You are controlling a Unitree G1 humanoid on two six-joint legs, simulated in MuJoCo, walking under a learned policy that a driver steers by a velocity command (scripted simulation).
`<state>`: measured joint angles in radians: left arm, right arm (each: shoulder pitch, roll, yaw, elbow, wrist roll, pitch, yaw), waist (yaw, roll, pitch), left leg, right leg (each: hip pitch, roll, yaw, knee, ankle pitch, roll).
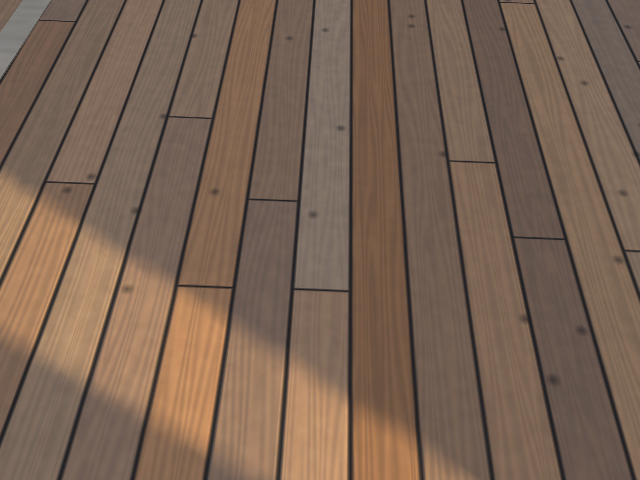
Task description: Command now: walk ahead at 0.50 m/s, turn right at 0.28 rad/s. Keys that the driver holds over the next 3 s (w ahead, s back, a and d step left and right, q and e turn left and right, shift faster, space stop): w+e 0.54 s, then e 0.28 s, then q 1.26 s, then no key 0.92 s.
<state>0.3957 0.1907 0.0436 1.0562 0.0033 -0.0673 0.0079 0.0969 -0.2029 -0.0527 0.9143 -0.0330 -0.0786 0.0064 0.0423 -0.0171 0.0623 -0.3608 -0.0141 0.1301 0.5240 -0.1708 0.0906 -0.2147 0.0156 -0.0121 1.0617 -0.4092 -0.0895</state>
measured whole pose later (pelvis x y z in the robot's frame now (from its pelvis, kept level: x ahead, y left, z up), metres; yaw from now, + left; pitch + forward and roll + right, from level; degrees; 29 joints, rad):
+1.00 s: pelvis +0.47 -0.10 +0.00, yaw -30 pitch +0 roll -1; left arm 0.31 0.27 0.06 0.89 0.01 -0.02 0.03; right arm 0.14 -0.24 -0.02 0.81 -0.03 -0.04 -0.01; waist 0.04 0.02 0.07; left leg -0.41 -0.01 0.03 0.53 -0.11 0.06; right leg -0.07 0.17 0.10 0.54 -0.41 -0.10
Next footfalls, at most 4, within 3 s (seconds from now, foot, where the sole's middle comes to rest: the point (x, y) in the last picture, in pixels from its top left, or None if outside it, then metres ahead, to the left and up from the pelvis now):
0.46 right None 0.37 -0.12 -0.77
0.98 left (381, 403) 0.63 -0.09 -0.77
1.44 right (450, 478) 0.48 -0.22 -0.77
1.90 left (334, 466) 0.49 0.01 -0.77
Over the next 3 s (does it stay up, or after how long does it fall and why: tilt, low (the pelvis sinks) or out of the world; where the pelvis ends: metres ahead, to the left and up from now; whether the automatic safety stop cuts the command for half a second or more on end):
stays up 0.48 -0.11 0.02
